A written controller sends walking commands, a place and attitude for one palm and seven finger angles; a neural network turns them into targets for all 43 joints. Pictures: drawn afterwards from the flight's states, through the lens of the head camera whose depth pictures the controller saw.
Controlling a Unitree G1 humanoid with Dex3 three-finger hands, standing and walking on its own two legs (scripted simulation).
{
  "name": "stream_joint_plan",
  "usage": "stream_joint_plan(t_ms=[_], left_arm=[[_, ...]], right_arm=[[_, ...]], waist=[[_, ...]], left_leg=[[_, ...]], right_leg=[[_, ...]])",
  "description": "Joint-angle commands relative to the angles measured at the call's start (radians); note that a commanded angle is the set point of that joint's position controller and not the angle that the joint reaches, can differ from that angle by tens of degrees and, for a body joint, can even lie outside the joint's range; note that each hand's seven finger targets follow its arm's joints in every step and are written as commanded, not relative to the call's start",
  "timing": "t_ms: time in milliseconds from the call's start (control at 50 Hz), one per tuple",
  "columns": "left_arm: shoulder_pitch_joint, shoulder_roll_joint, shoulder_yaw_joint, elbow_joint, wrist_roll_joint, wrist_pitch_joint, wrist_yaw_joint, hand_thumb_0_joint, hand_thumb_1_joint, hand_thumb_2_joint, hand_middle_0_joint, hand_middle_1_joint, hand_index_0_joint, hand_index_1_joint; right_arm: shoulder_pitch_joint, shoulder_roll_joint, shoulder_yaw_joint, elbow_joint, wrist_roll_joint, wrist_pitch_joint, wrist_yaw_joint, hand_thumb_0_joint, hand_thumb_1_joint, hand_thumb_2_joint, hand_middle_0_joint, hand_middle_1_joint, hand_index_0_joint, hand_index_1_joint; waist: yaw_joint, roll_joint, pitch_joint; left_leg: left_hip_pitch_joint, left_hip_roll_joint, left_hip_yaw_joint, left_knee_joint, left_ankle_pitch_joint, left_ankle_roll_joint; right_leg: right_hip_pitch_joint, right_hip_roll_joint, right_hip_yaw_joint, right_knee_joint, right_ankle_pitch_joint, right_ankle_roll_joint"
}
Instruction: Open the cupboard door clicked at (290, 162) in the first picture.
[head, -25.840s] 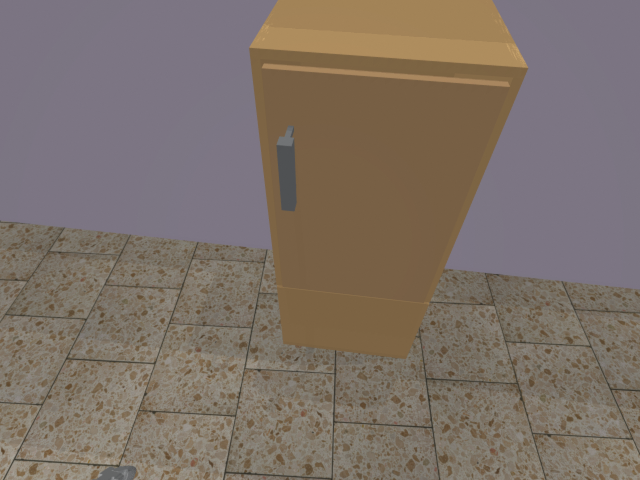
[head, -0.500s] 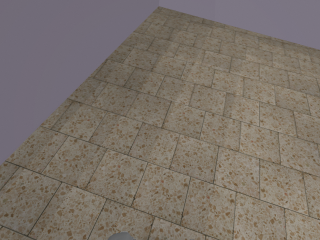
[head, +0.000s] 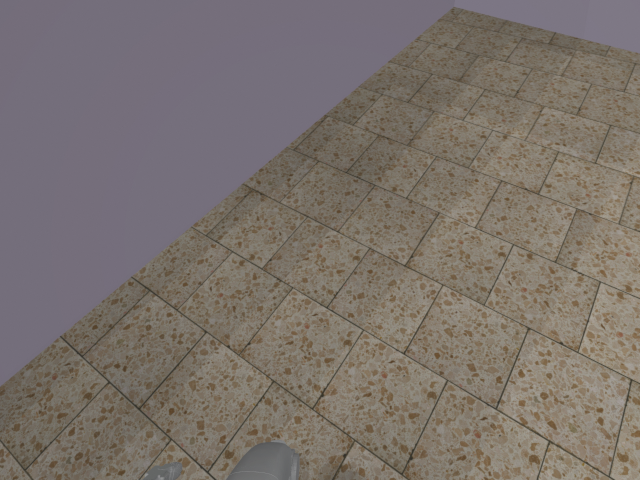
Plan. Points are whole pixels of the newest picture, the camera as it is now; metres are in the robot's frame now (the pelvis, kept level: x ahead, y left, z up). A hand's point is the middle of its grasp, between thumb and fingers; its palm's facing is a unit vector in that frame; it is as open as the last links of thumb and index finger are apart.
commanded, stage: turn to face it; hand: left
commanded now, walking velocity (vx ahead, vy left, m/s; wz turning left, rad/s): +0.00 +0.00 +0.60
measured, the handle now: out of the picture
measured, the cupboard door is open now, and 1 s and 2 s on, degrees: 51 51 51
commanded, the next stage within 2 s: none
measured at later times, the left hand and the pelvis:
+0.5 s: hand out of the picture +0.04 +0.24 -0.16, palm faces +0.33 -0.91 -0.27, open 7.3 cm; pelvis +0.02 +0.00 +0.00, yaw +18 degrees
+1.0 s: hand out of the picture -0.03 +0.18 -0.19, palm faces +0.61 -0.77 -0.20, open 7.3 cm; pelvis +0.04 -0.01 -0.02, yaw +37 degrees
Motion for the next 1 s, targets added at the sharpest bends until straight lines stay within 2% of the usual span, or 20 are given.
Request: stream_joint_plan(t_ms=[0, 140, 200, 240, 260, 340, 480, 540, 560, 580, 600, 620, 700, 780, 840, 900, 920, 940, 960, 980], left_arm=[[0.064, 0.189, 0.053, -0.055, 0.004, -0.031, 0.016, 0.000, 0.900, 0.900, -0.200, -0.300, -0.200, -0.300], [0.124, 0.237, 0.075, -0.028, 0.014, -0.026, 0.012, 0.000, 0.900, 0.900, -0.200, -0.300, -0.200, -0.300], [0.074, 0.243, 0.077, -0.044, -0.002, -0.026, 0.003, 0.000, 0.900, 0.900, -0.200, -0.300, -0.200, -0.300], [-0.007, 0.136, 0.045, -0.116, -0.011, -0.017, -0.007, 0.000, 0.900, 0.900, -0.200, -0.300, -0.200, -0.300], [-0.040, 0.170, 0.050, -0.133, -0.004, 0.000, 0.001, 0.000, 0.900, 0.900, -0.200, -0.300, -0.200, -0.300], [-0.012, 0.158, 0.060, -0.078, 0.004, 0.019, -0.009, 0.000, 0.900, 0.900, -0.200, -0.300, -0.200, -0.300], [-0.009, 0.134, 0.055, -0.086, -0.001, 0.017, -0.012, 0.000, 0.900, 0.900, -0.200, -0.300, -0.200, -0.300], [0.087, 0.154, 0.062, -0.069, -0.002, 0.003, -0.010, 0.000, 0.900, 0.900, -0.200, -0.300, -0.200, -0.300], [0.128, 0.193, 0.073, -0.062, 0.003, -0.010, -0.004, 0.000, 0.900, 0.900, -0.200, -0.300, -0.200, -0.300], [0.147, 0.299, 0.093, -0.063, 0.020, -0.022, 0.007, 0.000, 0.900, 0.900, -0.200, -0.300, -0.200, -0.300], [0.133, 0.320, 0.086, -0.075, 0.013, -0.019, 0.012, 0.000, 0.900, 0.900, -0.200, -0.300, -0.200, -0.300], [0.076, 0.281, 0.073, -0.087, 0.010, -0.017, 0.012, 0.000, 0.900, 0.900, -0.200, -0.300, -0.200, -0.300], [-0.024, 0.178, 0.049, -0.111, 0.004, -0.020, 0.011, 0.000, 0.900, 0.900, -0.200, -0.300, -0.200, -0.300], [0.078, 0.208, 0.063, -0.074, 0.010, -0.025, 0.015, 0.000, 0.900, 0.900, -0.200, -0.300, -0.200, -0.300], [0.121, 0.235, 0.074, -0.049, 0.016, -0.024, 0.012, 0.000, 0.900, 0.900, -0.200, -0.300, -0.200, -0.300], [0.084, 0.245, 0.082, -0.051, 0.008, -0.019, 0.005, 0.000, 0.900, 0.900, -0.200, -0.300, -0.200, -0.300], [0.059, 0.236, 0.082, -0.058, 0.001, -0.014, 0.002, 0.000, 0.900, 0.900, -0.200, -0.300, -0.200, -0.300], [0.054, 0.186, 0.074, -0.080, -0.003, -0.007, -0.004, 0.000, 0.900, 0.900, -0.200, -0.300, -0.200, -0.300], [-0.005, 0.117, 0.050, -0.127, -0.008, -0.001, -0.006, 0.000, 0.900, 0.900, -0.200, -0.300, -0.200, -0.300], [-0.056, 0.150, 0.052, -0.139, 0.002, 0.011, -0.001, 0.000, 0.900, 0.900, -0.200, -0.300, -0.200, -0.300]], right_arm=[[-0.076, -0.029, 0.004, -0.099, 0.000, -0.023, 0.008, 0.000, -0.900, -0.900, 0.200, 0.300, 0.200, 0.300], [-0.126, -0.016, 0.022, -0.123, 0.004, -0.039, 0.009, 0.000, -0.900, -0.900, 0.200, 0.300, 0.200, 0.300], [0.025, -0.076, 0.006, -0.091, -0.006, -0.050, 0.002, 0.000, -0.900, -0.900, 0.200, 0.300, 0.200, 0.300], [0.172, -0.261, -0.041, -0.069, -0.010, -0.058, -0.011, 0.000, -0.900, -0.900, 0.200, 0.300, 0.200, 0.300], [0.187, -0.262, -0.036, -0.054, -0.006, -0.052, -0.019, 0.000, -0.900, -0.900, 0.200, 0.300, 0.200, 0.300], [-0.012, -0.171, -0.008, -0.106, -0.012, -0.063, -0.040, 0.000, -0.900, -0.900, 0.200, 0.300, 0.200, 0.300], [-0.019, -0.179, -0.020, -0.107, -0.017, -0.056, -0.031, 0.000, -0.900, -0.900, 0.200, 0.300, 0.200, 0.300], [-0.074, -0.173, -0.025, -0.125, -0.008, -0.048, -0.027, 0.000, -0.900, -0.900, 0.200, 0.300, 0.200, 0.300], [-0.073, -0.129, -0.022, -0.133, 0.001, -0.048, -0.025, 0.000, -0.900, -0.900, 0.200, 0.300, 0.200, 0.300], [-0.048, -0.047, -0.011, -0.151, 0.007, -0.049, -0.020, 0.000, -0.900, -0.900, 0.200, 0.300, 0.200, 0.300], [-0.066, -0.085, -0.014, -0.158, 0.001, -0.046, -0.016, 0.000, -0.900, -0.900, 0.200, 0.300, 0.200, 0.300], [-0.048, -0.078, -0.013, -0.153, -0.003, -0.042, -0.008, 0.000, -0.900, -0.900, 0.200, 0.300, 0.200, 0.300], [-0.016, -0.046, -0.008, -0.097, -0.004, -0.020, 0.008, 0.000, -0.900, -0.900, 0.200, 0.300, 0.200, 0.300], [-0.080, -0.012, 0.010, -0.103, 0.003, -0.029, 0.010, 0.000, -0.900, -0.900, 0.200, 0.300, 0.200, 0.300], [-0.103, 0.000, 0.019, -0.117, 0.006, -0.040, 0.010, 0.000, -0.900, -0.900, 0.200, 0.300, 0.200, 0.300], [-0.031, -0.028, 0.015, -0.103, 0.004, -0.046, 0.005, 0.000, -0.900, -0.900, 0.200, 0.300, 0.200, 0.300], [0.028, -0.059, 0.006, -0.089, 0.001, -0.051, 0.005, 0.000, -0.900, -0.900, 0.200, 0.300, 0.200, 0.300], [0.098, -0.152, -0.017, -0.077, -0.007, -0.059, 0.001, 0.000, -0.900, -0.900, 0.200, 0.300, 0.200, 0.300], [0.175, -0.250, -0.043, -0.067, -0.011, -0.060, -0.012, 0.000, -0.900, -0.900, 0.200, 0.300, 0.200, 0.300], [0.207, -0.252, -0.040, -0.043, -0.011, -0.054, -0.020, 0.000, -0.900, -0.900, 0.200, 0.300, 0.200, 0.300]], waist=[[0.036, -0.240, -0.099], [0.068, -0.264, -0.127], [-0.027, -0.174, -0.189], [-0.103, 0.260, -0.259], [-0.095, 0.114, -0.259], [0.001, 0.152, -0.133], [0.012, 0.116, -0.125], [0.066, 0.107, -0.129], [0.087, -0.005, -0.144], [0.095, -0.347, -0.155], [0.098, -0.368, -0.153], [0.061, -0.266, -0.114], [0.001, -0.293, -0.068], [0.054, -0.212, -0.121], [0.080, -0.249, -0.146], [0.034, -0.250, -0.149], [-0.008, -0.179, -0.161], [-0.044, 0.062, -0.213], [-0.091, 0.305, -0.216], [-0.095, 0.168, -0.223]], left_leg=[[-0.055, 0.045, 0.044, -0.064, 0.016, -0.023], [0.106, 0.023, 0.124, -0.415, 0.005, 0.010], [0.404, 0.016, 0.117, -0.656, 0.278, 0.051], [0.669, 0.443, -0.432, -0.707, 0.976, 0.293], [0.628, 0.471, -0.389, -0.698, 0.913, 0.343], [0.387, 0.275, -0.228, -0.760, 0.563, 0.227], [0.294, 0.223, -0.262, -0.753, 0.423, 0.212], [0.170, 0.172, -0.260, -0.667, 0.347, 0.167], [0.081, 0.103, -0.221, -0.565, 0.226, 0.116], [-0.079, -0.052, -0.040, -0.297, -0.075, 0.029], [-0.055, -0.027, -0.049, -0.039, -0.220, 0.027], [-0.045, 0.008, -0.080, 0.072, -0.150, 0.034], [-0.029, 0.049, -0.005, 0.098, 0.023, -0.006], [0.021, 0.044, 0.065, -0.191, -0.019, -0.017], [0.085, 0.029, 0.105, -0.359, -0.035, -0.002], [0.244, 0.017, 0.121, -0.543, 0.106, 0.019], [0.374, 0.027, 0.098, -0.658, 0.233, 0.032], [0.539, 0.199, -0.135, -0.720, 0.433, 0.100], [0.599, 0.435, -0.453, -0.761, 0.823, 0.258], [0.572, 0.461, -0.416, -0.738, 0.804, 0.316]], right_leg=[[0.208, -0.225, 0.058, -0.130, 0.712, -0.084], [0.251, -0.275, 0.012, -0.023, 0.837, -0.087], [0.092, -0.245, -0.068, 0.199, 0.733, -0.011], [-0.367, -0.031, -0.041, 0.622, -0.329, 0.098], [-0.387, -0.048, 0.086, 0.683, -0.333, 0.082], [-0.329, -0.040, 0.118, 0.625, -0.112, 0.090], [-0.147, 0.039, 0.062, 0.278, -0.096, 0.085], [0.059, 0.065, 0.044, 0.030, 0.057, 0.077], [0.176, -0.016, 0.116, -0.138, 0.088, 0.061], [0.256, -0.309, 0.432, -0.267, 0.112, -0.033], [0.129, -0.435, 0.510, -0.280, 0.197, -0.132], [0.055, -0.388, 0.399, -0.264, 0.160, -0.148], [0.031, -0.223, 0.106, -0.214, 0.344, -0.077], [0.199, -0.256, 0.043, -0.131, 0.604, -0.095], [0.246, -0.280, 0.032, -0.069, 0.704, -0.100], [0.143, -0.276, -0.018, 0.005, 0.610, -0.054], [0.047, -0.259, -0.055, 0.090, 0.504, -0.013], [-0.143, -0.166, -0.102, 0.289, 0.190, 0.052], [-0.379, -0.040, -0.059, 0.516, -0.358, 0.111], [-0.389, -0.050, 0.068, 0.621, -0.332, 0.086]])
